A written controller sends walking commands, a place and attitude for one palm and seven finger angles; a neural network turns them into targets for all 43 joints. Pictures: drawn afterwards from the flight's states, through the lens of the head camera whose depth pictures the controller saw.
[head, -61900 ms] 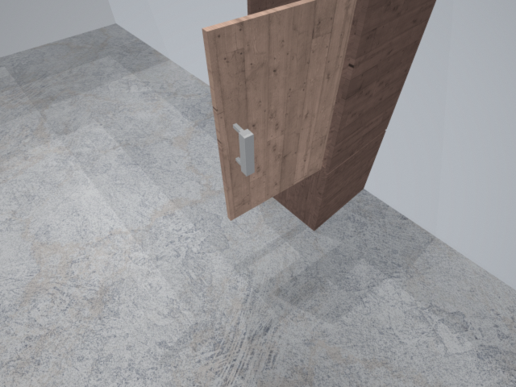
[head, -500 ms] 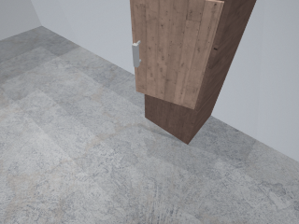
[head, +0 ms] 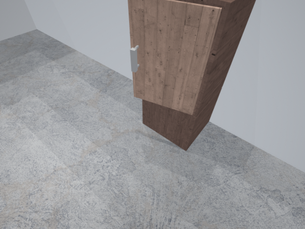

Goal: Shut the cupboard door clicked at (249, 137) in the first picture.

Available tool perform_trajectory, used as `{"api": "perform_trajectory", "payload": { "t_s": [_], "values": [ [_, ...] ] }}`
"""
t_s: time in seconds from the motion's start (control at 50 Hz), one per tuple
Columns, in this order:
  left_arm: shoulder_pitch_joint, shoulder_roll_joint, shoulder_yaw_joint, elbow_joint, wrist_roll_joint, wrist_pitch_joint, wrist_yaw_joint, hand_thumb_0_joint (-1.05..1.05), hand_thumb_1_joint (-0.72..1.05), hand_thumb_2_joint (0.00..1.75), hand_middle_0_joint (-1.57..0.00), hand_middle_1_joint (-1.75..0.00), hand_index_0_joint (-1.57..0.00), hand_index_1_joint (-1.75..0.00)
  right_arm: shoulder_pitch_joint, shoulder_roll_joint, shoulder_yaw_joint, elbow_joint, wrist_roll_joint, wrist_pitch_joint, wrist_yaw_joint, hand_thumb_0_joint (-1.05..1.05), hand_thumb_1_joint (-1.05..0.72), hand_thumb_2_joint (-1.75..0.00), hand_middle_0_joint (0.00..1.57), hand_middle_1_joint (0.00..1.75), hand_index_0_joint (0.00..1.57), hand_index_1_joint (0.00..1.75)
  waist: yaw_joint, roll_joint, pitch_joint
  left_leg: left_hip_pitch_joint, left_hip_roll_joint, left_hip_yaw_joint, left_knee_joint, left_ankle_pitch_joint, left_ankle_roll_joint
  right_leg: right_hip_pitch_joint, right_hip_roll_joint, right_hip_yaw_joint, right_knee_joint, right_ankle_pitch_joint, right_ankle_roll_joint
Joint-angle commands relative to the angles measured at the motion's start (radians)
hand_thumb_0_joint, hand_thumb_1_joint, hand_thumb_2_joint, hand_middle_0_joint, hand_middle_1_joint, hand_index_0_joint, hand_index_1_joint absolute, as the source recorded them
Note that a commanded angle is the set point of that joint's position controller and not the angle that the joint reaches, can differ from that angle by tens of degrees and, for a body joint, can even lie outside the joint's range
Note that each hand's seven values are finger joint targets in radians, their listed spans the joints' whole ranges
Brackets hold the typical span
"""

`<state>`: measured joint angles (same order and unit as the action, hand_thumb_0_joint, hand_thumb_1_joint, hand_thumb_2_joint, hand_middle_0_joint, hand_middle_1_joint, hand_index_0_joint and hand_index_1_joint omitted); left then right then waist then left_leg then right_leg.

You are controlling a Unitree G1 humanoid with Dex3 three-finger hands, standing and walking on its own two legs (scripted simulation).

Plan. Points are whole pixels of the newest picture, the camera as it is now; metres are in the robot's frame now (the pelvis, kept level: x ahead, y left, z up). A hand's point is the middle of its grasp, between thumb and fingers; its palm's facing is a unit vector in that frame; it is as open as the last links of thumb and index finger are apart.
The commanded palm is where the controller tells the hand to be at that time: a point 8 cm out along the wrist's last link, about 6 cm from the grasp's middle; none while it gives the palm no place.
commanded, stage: look to check the result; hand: left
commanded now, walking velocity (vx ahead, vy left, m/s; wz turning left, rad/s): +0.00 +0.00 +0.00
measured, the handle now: (135, 58) +0.92 +0.13 -0.04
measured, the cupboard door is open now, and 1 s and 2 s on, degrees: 15 15 15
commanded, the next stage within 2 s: walk to a spot facing it in 0.52 s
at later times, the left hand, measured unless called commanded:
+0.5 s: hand out of the picture +0.00 +0.18 -0.17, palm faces +0.01 -0.98 -0.21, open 7.4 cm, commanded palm none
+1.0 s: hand out of the picture +0.04 +0.20 -0.20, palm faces +0.18 -0.96 -0.20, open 7.4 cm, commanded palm none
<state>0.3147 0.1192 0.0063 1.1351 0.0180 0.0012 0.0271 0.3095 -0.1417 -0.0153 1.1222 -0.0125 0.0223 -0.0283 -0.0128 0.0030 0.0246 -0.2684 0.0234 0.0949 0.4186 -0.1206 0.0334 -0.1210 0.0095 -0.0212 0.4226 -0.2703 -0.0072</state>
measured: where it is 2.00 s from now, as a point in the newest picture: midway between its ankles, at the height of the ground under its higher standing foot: outside the picture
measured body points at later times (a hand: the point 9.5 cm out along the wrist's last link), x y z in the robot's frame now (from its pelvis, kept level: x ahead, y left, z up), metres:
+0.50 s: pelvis +0.01 +0.00 +0.00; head +0.02 +0.00 +0.45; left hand +0.00 +0.23 -0.16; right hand +0.02 -0.24 -0.16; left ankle +0.07 +0.10 -0.74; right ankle -0.02 -0.12 -0.74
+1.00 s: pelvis +0.02 +0.01 -0.02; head +0.06 +0.03 +0.42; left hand +0.03 +0.25 -0.19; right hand +0.08 -0.23 -0.17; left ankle +0.06 +0.10 -0.74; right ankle -0.02 -0.12 -0.73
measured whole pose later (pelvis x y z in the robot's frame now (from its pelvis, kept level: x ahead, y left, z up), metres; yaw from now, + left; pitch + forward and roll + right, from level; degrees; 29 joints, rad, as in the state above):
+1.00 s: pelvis +0.02 +0.01 -0.02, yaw +9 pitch -2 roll -1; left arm 0.22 0.19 0.06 1.01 0.02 0.04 0.03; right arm 0.24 -0.18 -0.04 1.02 -0.02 0.06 0.00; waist -0.02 -0.02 0.12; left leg -0.37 -0.01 0.06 0.69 -0.29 0.06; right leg -0.20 -0.06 -0.13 0.75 -0.49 0.01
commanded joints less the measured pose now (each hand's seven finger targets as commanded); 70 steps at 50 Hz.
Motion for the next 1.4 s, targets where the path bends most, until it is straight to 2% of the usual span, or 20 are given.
{"api": "perform_trajectory", "payload": {
  "t_s": [0.0, 0.58, 0.68, 0.74, 0.8, 0.84, 0.88, 0.9, 0.92, 0.94, 0.96, 0.98, 1.0, 1.04, 1.22, 1.3, 1.32, 1.34, 1.36, 1.38],
  "values": [
    [0.083, 0.117, 0.021, -0.009, -0.004, -0.012, 0.010, 0.00, 0.90, 0.90, -0.20, -0.30, -0.20, -0.30, 0.048, -0.105, -0.017, -0.029, -0.003, -0.020, -0.012, 0.00, -0.90, -0.90, 0.20, 0.30, 0.20, 0.30, 0.001, 0.007, 0.069, 0.093, 0.089, -0.129, -0.093, -0.086, 0.003, -0.144, -0.092, 0.081, -0.128, 0.006, -0.046],
    [0.005, 0.205, 0.029, -0.017, -0.002, -0.017, 0.003, 0.00, 0.90, 0.90, -0.20, -0.30, -0.20, -0.30, -0.055, -0.201, -0.023, -0.041, 0.002, -0.027, -0.007, 0.00, -0.90, -0.90, 0.20, 0.30, 0.20, 0.30, 0.004, -0.007, 0.032, 0.160, 0.104, -0.132, -0.099, 0.005, 0.006, -0.091, -0.102, 0.089, -0.149, 0.077, -0.041],
    [0.019, 0.163, 0.026, -0.018, -0.005, -0.004, 0.010, 0.00, 0.90, 0.90, -0.20, -0.30, -0.20, -0.30, -0.049, -0.143, -0.011, -0.045, 0.000, -0.015, -0.003, 0.00, -0.90, -0.90, 0.20, 0.30, 0.20, 0.30, 0.006, -0.003, 0.038, 0.123, 0.091, -0.130, -0.052, 0.071, -0.003, -0.075, -0.118, 0.055, -0.102, 0.118, -0.027],
    [0.015, 0.194, 0.047, -0.048, -0.004, 0.006, 0.013, 0.00, 0.90, 0.90, -0.20, -0.30, -0.20, -0.30, -0.058, -0.149, -0.021, -0.072, -0.001, -0.003, 0.000, 0.00, -0.90, -0.90, 0.20, 0.30, 0.20, 0.30, 0.012, -0.027, 0.042, 0.039, 0.071, -0.135, 0.019, 0.074, -0.004, -0.053, -0.150, 0.040, -0.057, 0.144, -0.038],
    [-0.003, 0.224, 0.070, -0.090, -0.001, 0.012, 0.015, 0.00, 0.90, 0.90, -0.20, -0.30, -0.20, -0.30, -0.071, -0.141, -0.034, -0.107, -0.004, 0.010, 0.007, 0.00, -0.90, -0.90, 0.20, 0.30, 0.20, 0.30, 0.015, -0.096, 0.058, -0.047, 0.021, -0.089, 0.175, 0.008, -0.022, -0.058, -0.246, 0.074, -0.065, 0.160, -0.100],
    [-0.032, 0.234, 0.080, -0.126, 0.004, 0.013, 0.017, 0.00, 0.90, 0.90, -0.20, -0.30, -0.20, -0.30, -0.084, -0.134, -0.044, -0.138, -0.010, 0.020, 0.012, 0.00, -0.90, -0.90, 0.20, 0.30, 0.20, 0.30, 0.015, -0.146, 0.072, -0.116, 0.008, -0.065, 0.349, -0.202, -0.035, -0.052, -0.323, 0.084, -0.057, 0.294, -0.158],
    [-0.063, 0.242, 0.090, -0.154, 0.012, 0.012, 0.021, 0.00, 0.90, 0.90, -0.20, -0.30, -0.20, -0.30, -0.078, -0.137, -0.052, -0.167, -0.006, 0.021, 0.018, 0.00, -0.90, -0.90, 0.20, 0.30, 0.20, 0.30, 0.003, -0.126, 0.063, -0.133, 0.031, -0.066, 0.353, -0.276, -0.038, -0.028, -0.355, 0.042, 0.017, 0.444, -0.168],
    [-0.079, 0.250, 0.095, -0.167, 0.011, 0.012, 0.020, 0.00, 0.90, 0.90, -0.20, -0.30, -0.20, -0.30, -0.058, -0.137, -0.052, -0.169, -0.005, 0.018, 0.021, 0.00, -0.90, -0.90, 0.20, 0.30, 0.20, 0.30, -0.013, -0.099, 0.061, -0.094, 0.046, -0.071, 0.256, -0.197, -0.034, -0.029, -0.340, -0.006, 0.095, 0.477, -0.139],
    [-0.069, 0.245, 0.097, -0.180, 0.006, 0.013, 0.018, 0.00, 0.90, 0.90, -0.20, -0.30, -0.20, -0.30, 0.000, -0.161, -0.056, -0.165, -0.010, 0.011, 0.022, 0.00, -0.90, -0.90, 0.20, 0.30, 0.20, 0.30, -0.031, -0.003, 0.009, 0.008, 0.070, -0.130, 0.133, 0.076, -0.006, -0.073, -0.271, -0.078, 0.243, 0.424, -0.072],
    [-0.032, 0.204, 0.093, -0.197, -0.005, 0.017, 0.015, 0.00, 0.90, 0.90, -0.20, -0.30, -0.20, -0.30, 0.044, -0.226, -0.066, -0.166, -0.021, 0.003, 0.016, 0.00, -0.90, -0.90, 0.20, 0.30, 0.20, 0.30, -0.034, 0.211, -0.022, 0.099, 0.204, -0.365, 0.035, 0.419, 0.082, -0.197, -0.135, -0.139, 0.429, 0.141, 0.013],
    [-0.073, 0.189, 0.082, -0.222, -0.005, 0.026, 0.019, 0.00, 0.90, 0.90, -0.20, -0.30, -0.20, -0.30, 0.085, -0.265, -0.075, -0.153, -0.022, 0.008, 0.009, 0.00, -0.90, -0.90, 0.20, 0.30, 0.20, 0.30, -0.057, 0.330, -0.044, 0.129, 0.299, -0.576, -0.107, 0.391, 0.156, -0.304, -0.039, -0.074, 0.625, -0.366, 0.030],
    [-0.122, 0.201, 0.084, -0.239, 0.002, 0.035, 0.019, 0.00, 0.90, 0.90, -0.20, -0.30, -0.20, -0.30, 0.085, -0.277, -0.076, -0.150, -0.018, 0.009, 0.004, 0.00, -0.90, -0.90, 0.20, 0.30, 0.20, 0.30, -0.053, 0.232, -0.032, 0.099, 0.316, -0.604, -0.134, 0.187, 0.169, -0.355, -0.066, 0.030, 0.711, -0.352, 0.018],
    [-0.135, 0.196, 0.088, -0.243, 0.004, 0.032, 0.013, 0.00, 0.90, 0.90, -0.20, -0.30, -0.20, -0.30, 0.047, -0.272, -0.079, -0.169, -0.020, 0.008, 0.001, 0.00, -0.90, -0.90, 0.20, 0.30, 0.20, 0.30, -0.041, 0.146, -0.035, 0.062, 0.303, -0.591, -0.153, -0.014, 0.166, -0.384, -0.078, 0.055, 0.743, -0.279, 0.022],
    [-0.143, 0.187, 0.090, -0.248, 0.007, 0.023, 0.000, 0.00, 0.90, 0.90, -0.20, -0.30, -0.20, -0.30, -0.021, -0.249, -0.074, -0.199, -0.021, 0.001, 0.000, 0.00, -0.90, -0.90, 0.20, 0.30, 0.20, 0.30, -0.016, 0.074, -0.013, 0.006, 0.236, -0.517, -0.166, -0.146, 0.144, -0.392, -0.086, 0.057, 0.720, -0.154, 0.035],
    [-0.136, 0.179, 0.084, -0.297, 0.004, 0.023, -0.003, 0.00, 0.90, 0.90, -0.20, -0.30, -0.20, -0.30, -0.056, -0.279, -0.101, -0.237, -0.024, 0.016, 0.013, 0.00, -0.90, -0.90, 0.20, 0.30, 0.20, 0.30, -0.019, 0.144, -0.083, 0.029, 0.155, -0.521, -0.132, -0.130, 0.133, -0.303, -0.018, 0.022, 0.410, -0.166, 0.051],
    [-0.022, 0.211, 0.093, -0.284, -0.001, 0.022, 0.001, 0.00, 0.90, 0.90, -0.20, -0.30, -0.20, -0.30, -0.118, -0.270, -0.110, -0.273, -0.018, 0.028, 0.018, 0.00, -0.90, -0.90, 0.20, 0.30, 0.20, 0.30, 0.034, 0.166, -0.108, -0.085, 0.077, -0.503, -0.084, -0.148, 0.078, -0.068, 0.020, 0.000, 0.129, -0.080, 0.037],
    [0.024, 0.246, 0.102, -0.276, 0.002, 0.018, 0.005, 0.00, 0.90, 0.90, -0.20, -0.30, -0.20, -0.30, -0.142, -0.245, -0.109, -0.288, -0.009, 0.032, 0.021, 0.00, -0.90, -0.90, 0.20, 0.30, 0.20, 0.30, 0.058, 0.108, -0.094, -0.206, 0.018, -0.452, -0.019, -0.236, 0.031, 0.054, -0.025, 0.033, -0.023, -0.053, 0.017],
    [0.025, 0.329, 0.120, -0.289, 0.019, 0.011, 0.012, 0.00, 0.90, 0.90, -0.20, -0.30, -0.20, -0.30, -0.124, -0.182, -0.104, -0.300, 0.000, 0.037, 0.026, 0.00, -0.90, -0.90, 0.20, 0.30, 0.20, 0.30, 0.056, -0.140, -0.063, -0.376, -0.110, -0.305, 0.242, -0.382, -0.050, 0.099, -0.265, 0.323, -0.204, -0.257, -0.077],
    [-0.072, 0.359, 0.113, -0.318, 0.021, 0.016, 0.016, 0.00, 0.90, 0.90, -0.20, -0.30, -0.20, -0.30, -0.125, -0.176, -0.110, -0.311, -0.011, 0.034, 0.030, 0.00, -0.90, -0.90, 0.20, 0.30, 0.20, 0.30, 0.041, -0.235, 0.008, -0.405, -0.146, -0.182, 0.594, -0.428, -0.078, -0.078, -0.491, 0.483, -0.281, -0.273, -0.178],
    [-0.158, 0.344, 0.111, -0.347, 0.010, 0.014, 0.023, 0.00, 0.90, 0.90, -0.20, -0.30, -0.20, -0.30, -0.088, -0.207, -0.114, -0.311, -0.020, 0.040, 0.035, 0.00, -0.90, -0.90, 0.20, 0.30, 0.20, 0.30, -0.013, -0.117, 0.002, -0.327, -0.086, -0.208, 0.755, -0.413, -0.065, -0.199, -0.486, 0.415, -0.239, -0.210, -0.196]
  ]
}}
